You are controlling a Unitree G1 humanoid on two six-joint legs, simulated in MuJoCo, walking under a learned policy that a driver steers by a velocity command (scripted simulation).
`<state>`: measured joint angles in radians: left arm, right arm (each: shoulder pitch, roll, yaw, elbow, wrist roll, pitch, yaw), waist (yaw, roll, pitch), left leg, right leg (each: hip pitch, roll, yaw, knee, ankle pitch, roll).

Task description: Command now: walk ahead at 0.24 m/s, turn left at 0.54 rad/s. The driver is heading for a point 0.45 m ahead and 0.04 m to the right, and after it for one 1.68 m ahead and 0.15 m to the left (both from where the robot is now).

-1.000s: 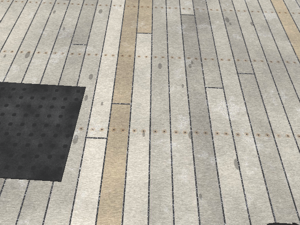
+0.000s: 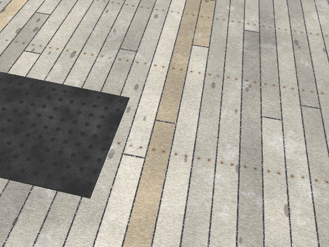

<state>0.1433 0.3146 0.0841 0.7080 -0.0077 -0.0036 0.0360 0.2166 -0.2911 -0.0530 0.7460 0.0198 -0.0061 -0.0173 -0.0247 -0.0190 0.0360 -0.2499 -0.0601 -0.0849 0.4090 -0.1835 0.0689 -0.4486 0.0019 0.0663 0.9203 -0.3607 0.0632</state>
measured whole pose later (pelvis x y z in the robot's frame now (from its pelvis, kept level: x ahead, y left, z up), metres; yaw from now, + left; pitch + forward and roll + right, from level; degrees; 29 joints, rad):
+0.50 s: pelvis +0.16 -0.03 +0.00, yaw +12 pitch +2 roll +0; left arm 0.40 0.25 0.05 0.81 -0.01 -0.09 -0.01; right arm 0.21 -0.30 -0.05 0.71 0.01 -0.06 0.01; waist 0.06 0.05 0.00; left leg -0.61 0.06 -0.05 0.92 -0.19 0.00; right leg -0.06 0.03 0.02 0.27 -0.24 -0.02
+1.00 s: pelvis +0.42 +0.08 +0.00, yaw +2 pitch +0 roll +2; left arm 0.21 0.32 0.07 0.74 -0.03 -0.03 0.00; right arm 0.31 -0.28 -0.07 0.82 -0.01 -0.10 0.01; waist -0.05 -0.05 0.03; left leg -0.06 -0.04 0.16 0.26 -0.20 0.03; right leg -0.67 -0.11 0.07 0.98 -0.13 0.01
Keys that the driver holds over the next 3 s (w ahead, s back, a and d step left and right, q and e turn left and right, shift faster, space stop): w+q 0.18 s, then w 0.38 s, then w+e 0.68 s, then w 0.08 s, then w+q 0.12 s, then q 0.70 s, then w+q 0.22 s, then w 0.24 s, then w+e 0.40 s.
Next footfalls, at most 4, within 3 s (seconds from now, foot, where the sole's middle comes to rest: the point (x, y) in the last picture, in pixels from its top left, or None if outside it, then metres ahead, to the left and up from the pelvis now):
0.26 right None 0.17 -0.15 -0.78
0.70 left None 0.42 0.17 -0.78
1.24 right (171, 187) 0.72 -0.06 -0.78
1.72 left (135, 136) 1.00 0.11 -0.78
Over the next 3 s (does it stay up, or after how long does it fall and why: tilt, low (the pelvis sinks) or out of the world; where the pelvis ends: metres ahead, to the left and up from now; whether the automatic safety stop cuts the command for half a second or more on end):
stays up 1.16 0.15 -0.01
